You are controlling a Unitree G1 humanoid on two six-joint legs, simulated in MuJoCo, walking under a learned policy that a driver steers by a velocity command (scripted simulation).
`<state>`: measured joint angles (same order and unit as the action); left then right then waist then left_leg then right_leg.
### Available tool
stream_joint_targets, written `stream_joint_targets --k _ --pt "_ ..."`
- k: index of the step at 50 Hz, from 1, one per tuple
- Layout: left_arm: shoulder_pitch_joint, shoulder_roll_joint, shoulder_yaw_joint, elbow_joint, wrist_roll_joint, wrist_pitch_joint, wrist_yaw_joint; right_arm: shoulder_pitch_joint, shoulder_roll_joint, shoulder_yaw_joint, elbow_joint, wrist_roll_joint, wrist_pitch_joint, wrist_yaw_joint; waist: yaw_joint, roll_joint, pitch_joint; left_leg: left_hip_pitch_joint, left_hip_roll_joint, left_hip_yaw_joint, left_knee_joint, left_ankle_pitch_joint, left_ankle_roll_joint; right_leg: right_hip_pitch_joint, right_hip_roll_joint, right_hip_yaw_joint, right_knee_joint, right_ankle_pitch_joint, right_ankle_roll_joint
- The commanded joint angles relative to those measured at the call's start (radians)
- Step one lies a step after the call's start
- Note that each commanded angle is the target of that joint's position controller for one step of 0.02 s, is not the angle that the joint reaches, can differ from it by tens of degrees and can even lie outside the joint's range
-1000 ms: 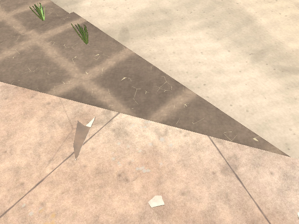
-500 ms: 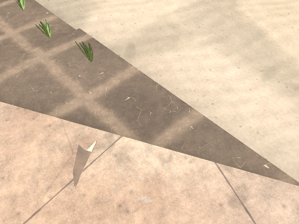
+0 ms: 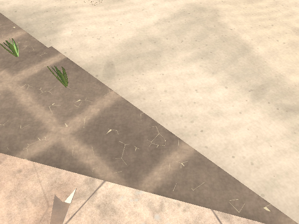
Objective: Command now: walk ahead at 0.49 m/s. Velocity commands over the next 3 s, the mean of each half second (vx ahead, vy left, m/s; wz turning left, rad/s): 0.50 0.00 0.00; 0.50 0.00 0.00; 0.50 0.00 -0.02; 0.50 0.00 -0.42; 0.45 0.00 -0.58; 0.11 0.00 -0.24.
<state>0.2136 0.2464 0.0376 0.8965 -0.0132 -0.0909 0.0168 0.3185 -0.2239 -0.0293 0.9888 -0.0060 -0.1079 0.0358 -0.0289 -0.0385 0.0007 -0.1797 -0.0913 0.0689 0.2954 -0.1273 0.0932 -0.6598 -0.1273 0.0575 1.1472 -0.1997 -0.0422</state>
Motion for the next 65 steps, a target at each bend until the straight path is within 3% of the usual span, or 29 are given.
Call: stream_joint_targets --k 1,6,11,13,15,16,17,18,19,20,21,23,29,30,31,33,36,39,41,42,43,44,45,46,48,50,53,58,65 --pt "0.036 0.045 0.014 -0.041 0.012 0.004 0.007 -0.033 -0.128 -0.02 -0.051 0.001 -0.018 -0.02 0.046 0.076 0.056 -0.098 0.282 -0.215 -0.21 0.058 0.172 -0.036 -0.044 0.002 -0.13 0.156 0.027" --pt "-0.157 0.025 0.007 -0.092 0.001 -0.01 -0.011 0.07 -0.158 -0.025 -0.028 0.019 0.0 -0.037 -0.023 0.08 0.059 0.016 0.271 -0.162 -0.188 0.073 0.123 -0.007 0.008 -0.043 -0.461 0.317 0.036" --pt "-0.257 0.041 0.005 -0.142 -0.009 -0.021 -0.043 0.13 -0.166 -0.032 0.002 0.027 0.023 -0.041 -0.045 0.093 0.086 0.175 0.338 -0.184 -0.103 0.07 0.107 -0.01 0.034 -0.044 -0.596 0.199 0.007" --pt "-0.205 0.067 0.015 -0.139 -0.01 -0.029 -0.051 0.111 -0.181 -0.039 0.001 0.028 0.034 -0.043 -0.005 0.113 0.059 0.2 0.353 -0.189 -0.035 0.168 0.089 0.09 0.06 -0.064 -0.634 0.123 -0.022" --pt "0.068 0.147 0.06 -0.059 -0.007 -0.033 -0.045 0.078 -0.151 -0.027 -0.012 0.017 0.043 -0.043 0.126 0.091 -0.102 0.123 0.262 -0.109 0.284 0.429 0.039 0.462 0.1 -0.089 -0.65 0.121 -0.078" --pt "0.264 0.245 0.084 -0.025 0.004 -0.03 -0.036 0.094 -0.107 -0.006 -0.043 -0.005 0.039 -0.043 0.175 -0.063 -0.273 -0.093 0.181 -0.04 0.647 0.155 -0.004 0.773 -0.121 0.176 -0.65 0.14 -0.152" --pt "0.297 0.282 0.088 -0.006 0.01 -0.026 -0.047 0.219 0.018 0.025 -0.036 0.013 0.012 -0.032 0.107 -0.324 -0.373 -0.468 0.015 -0.092 0.931 -0.414 -0.048 1.053 -0.283 0.635 -0.804 -0.063 -0.294" --pt "0.259 0.175 0.061 -0.019 0.003 -0.029 -0.049 0.157 -0.107 -0.002 -0.029 0.036 -0.01 -0.029 0.128 -0.186 -0.302 -0.576 0.077 -0.202 1.046 -0.41 -0.028 0.997 -0.257 0.641 -0.849 -0.134 -0.252" --pt "0.165 0.13 0.046 -0.039 0.001 -0.03 -0.046 0.054 -0.157 -0.017 -0.06 0.05 -0.022 -0.028 0.112 -0.118 -0.175 -0.614 0.127 -0.182 1.046 -0.309 -0.011 0.861 -0.227 0.481 -0.854 -0.057 -0.206" --pt "0.077 0.109 0.036 -0.057 0.005 -0.029 -0.048 0.007 -0.149 -0.019 -0.069 0.043 -0.021 -0.036 0.078 -0.024 -0.12 -0.562 0.177 -0.158 1.003 -0.214 -0.017 0.723 -0.188 0.363 -0.877 0.071 -0.187" --pt "0.033 0.079 0.029 -0.064 0.012 -0.028 -0.054 -0.01 -0.136 -0.025 -0.071 0.029 -0.014 -0.04 0.053 -0.008 -0.073 -0.525 0.205 -0.15 0.944 -0.161 -0.024 0.624 -0.145 0.275 -0.906 0.149 -0.179" --pt "0.036 0.05 0.022 -0.043 0.021 -0.032 -0.059 0.029 -0.098 -0.029 -0.063 0.027 0.013 -0.041 0.014 -0.04 -0.053 -0.439 0.231 -0.144 0.874 -0.109 -0.032 0.539 -0.096 0.178 -0.957 0.213 -0.172" --pt "0.134 0.103 0.034 0.011 0.019 -0.022 -0.027 -0.133 -0.081 -0.038 -0.121 0.014 0.033 -0.045 0.029 -0.009 0.022 -0.578 0.241 -0.13 0.623 0.093 -0.069 0.558 -0.089 0.076 -1.011 0.334 -0.177" --pt "0.199 0.087 0.027 0.039 0.025 -0.019 -0.031 -0.158 -0.045 -0.016 -0.141 -0.058 0.053 -0.018 0.022 0.017 0.06 -0.49 0.21 -0.032 0.568 0.119 -0.081 0.484 -0.041 0.004 -1.021 0.357 -0.157" --pt "0.204 0.074 0.024 0.045 0.025 -0.019 -0.034 -0.195 -0.025 -0.011 -0.152 -0.057 0.06 -0.005 0.034 -0.01 0.076 -0.44 0.2 -0.016 0.494 0.17 -0.078 0.45 -0.013 -0.03 -1.022 0.36 -0.14" --pt "0.216 0.085 0.025 0.05 0.025 -0.017 -0.036 -0.257 -0.038 -0.006 -0.172 -0.034 0.065 0.005 0.054 -0.038 0.081 -0.387 0.18 0.005 0.399 0.209 -0.071 0.469 -0.006 -0.043 -1.031 0.326 -0.128" --pt "0.247 0.108 0.031 0.067 0.035 -0.009 -0.031 -0.323 -0.073 -0.008 -0.202 -0.024 0.063 -0.001 0.071 -0.042 0.092 -0.39 0.167 -0.003 0.321 0.141 -0.057 0.599 -0.058 -0.02 -1.011 0.336 -0.142" --pt "0.22 0.12 0.038 0.073 0.043 -0.002 -0.013 -0.27 -0.111 -0.023 -0.199 -0.027 0.048 -0.007 0.03 -0.036 0.08 -0.359 0.163 -0.036 0.275 0.031 -0.006 0.726 -0.117 -0.006 -0.925 0.452 -0.134" --pt "0.191 0.123 0.042 0.071 0.045 0.006 -0.009 -0.093 -0.119 -0.037 -0.141 -0.031 0.033 -0.018 -0.042 -0.015 0.004 -0.148 0.104 -0.002 0.189 -0.032 0.031 0.733 -0.086 -0.035 -0.71 0.632 -0.114" --pt "0.208 0.095 0.032 0.066 0.045 0.01 -0.011 0.076 -0.151 -0.053 -0.083 -0.044 0.02 -0.026 -0.091 0.044 -0.099 0.082 0.131 -0.039 0.155 -0.017 0.064 0.642 -0.028 -0.077 -0.484 0.561 -0.096" --pt "0.337 0.004 0.008 0.045 0.002 0.011 -0.023 0.2 -0.262 -0.084 -0.068 -0.06 0.014 -0.033 -0.067 0.27 -0.251 0.446 0.406 -0.444 0.12 -0.095 0.19 0.287 0.104 -0.15 -0.102 0.157 -0.038" --pt "0.316 0.058 0.02 0.056 0.023 0.011 -0.02 0.177 -0.235 -0.085 -0.068 -0.024 0.031 -0.025 -0.069 0.274 -0.275 0.478 0.482 -0.714 -0.016 -0.158 0.224 0.088 0.204 -0.066 0.062 -0.344 -0.039" --pt "0.229 0.111 0.036 0.038 0.033 0.012 -0.019 0.08 -0.196 -0.072 -0.087 -0.01 0.039 -0.022 -0.037 0.154 -0.125 0.354 0.447 -0.574 -0.034 -0.187 0.197 0.02 0.134 -0.004 0.092 -0.277 -0.052" --pt "0.171 0.099 0.034 0.025 0.028 0.009 -0.025 0.006 -0.146 -0.059 -0.104 -0.014 0.037 -0.019 -0.017 0.09 -0.05 0.229 0.422 -0.477 -0.065 -0.133 0.181 0.044 0.093 0.004 0.053 -0.191 -0.052" --pt "0.142 0.069 0.031 0.021 0.046 0.03 -0.035 -0.033 -0.09 -0.042 -0.093 -0.007 0.027 -0.023 0.031 0.103 0.034 0.067 0.345 -0.318 -0.132 -0.028 0.121 0.131 0.04 -0.001 -0.078 -0.121 -0.037" --pt "0.153 0.045 0.026 0.033 0.06 0.056 -0.044 0.003 -0.093 -0.042 -0.074 -0.006 0.013 -0.026 0.045 0.098 0.029 0.043 0.314 -0.253 -0.159 0.067 0.119 0.178 0.044 -0.027 -0.108 -0.083 -0.016" --pt "0.073 0.049 0.029 0.006 0.052 0.073 -0.05 0.053 -0.126 -0.05 -0.047 -0.001 -0.001 -0.027 0.045 0.088 0.062 0.071 0.297 -0.192 -0.198 0.126 0.128 0.098 0.02 -0.045 -0.191 0.048 0.004" --pt "-0.111 0.032 0.024 -0.048 0.044 0.057 -0.059 0.095 -0.102 -0.036 -0.012 0.005 -0.003 -0.037 0.016 0.097 0.089 0.084 0.226 -0.103 -0.162 0.163 0.091 0.087 0.04 -0.077 -0.453 0.335 0.017" --pt "-0.254 0.047 0.015 -0.114 0.043 0.048 -0.056 0.167 -0.113 -0.033 0.031 -0.02 0.016 -0.063 -0.038 0.09 0.13 0.19 0.27 -0.112 -0.027 0.257 0.095 0.115 0.059 -0.071 -0.662 0.352 -0.014"
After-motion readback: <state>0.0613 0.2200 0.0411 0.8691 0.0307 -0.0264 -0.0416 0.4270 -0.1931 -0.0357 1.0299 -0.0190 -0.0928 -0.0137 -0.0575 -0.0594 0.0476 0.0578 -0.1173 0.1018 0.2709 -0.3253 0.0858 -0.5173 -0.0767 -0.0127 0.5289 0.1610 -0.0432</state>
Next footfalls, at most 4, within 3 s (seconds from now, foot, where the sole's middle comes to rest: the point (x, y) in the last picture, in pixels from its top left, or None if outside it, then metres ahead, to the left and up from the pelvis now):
0.30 right None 0.34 -0.17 -0.78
0.84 left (145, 207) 0.60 0.03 -0.78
1.42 right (173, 158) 0.89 -0.13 -0.83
1.98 left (141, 114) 1.21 0.04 -0.83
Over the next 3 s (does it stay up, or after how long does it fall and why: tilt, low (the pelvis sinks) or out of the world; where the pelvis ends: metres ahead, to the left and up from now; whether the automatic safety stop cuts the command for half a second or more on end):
stays up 1.46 -0.17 -0.20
